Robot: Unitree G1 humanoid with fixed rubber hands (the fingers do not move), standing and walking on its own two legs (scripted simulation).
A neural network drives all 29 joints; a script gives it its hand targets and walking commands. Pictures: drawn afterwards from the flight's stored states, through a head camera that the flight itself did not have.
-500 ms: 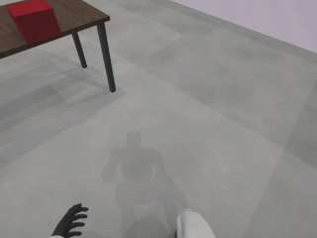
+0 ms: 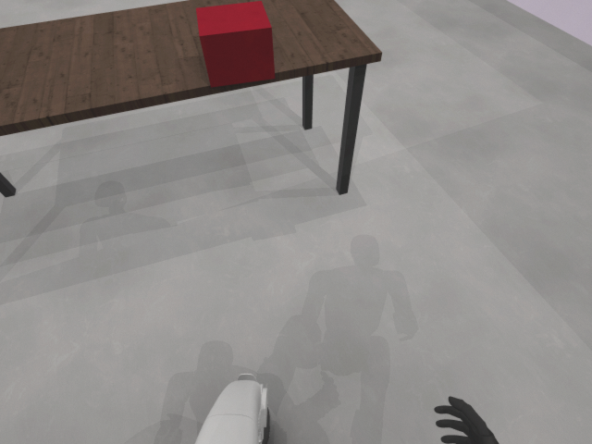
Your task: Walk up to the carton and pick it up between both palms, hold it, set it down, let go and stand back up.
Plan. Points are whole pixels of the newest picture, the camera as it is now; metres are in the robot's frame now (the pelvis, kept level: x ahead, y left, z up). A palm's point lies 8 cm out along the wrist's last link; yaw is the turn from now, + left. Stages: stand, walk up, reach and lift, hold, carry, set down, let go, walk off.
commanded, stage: walk up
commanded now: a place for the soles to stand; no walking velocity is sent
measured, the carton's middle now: (236, 44) +1.06 +0.24 -0.03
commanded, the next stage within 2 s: none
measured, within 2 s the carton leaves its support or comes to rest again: neither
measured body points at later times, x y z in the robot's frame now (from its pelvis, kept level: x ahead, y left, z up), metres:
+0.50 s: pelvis +0.24 +0.05 +0.01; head +0.24 +0.07 +0.45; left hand +0.33 +0.29 -0.12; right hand +0.23 -0.21 -0.12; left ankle +0.21 +0.11 -0.74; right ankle +0.37 -0.11 -0.68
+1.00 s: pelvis +0.44 +0.05 +0.00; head +0.46 +0.04 +0.45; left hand +0.36 +0.30 -0.12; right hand +0.61 -0.16 -0.13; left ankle +0.54 +0.23 -0.67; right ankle +0.43 -0.06 -0.74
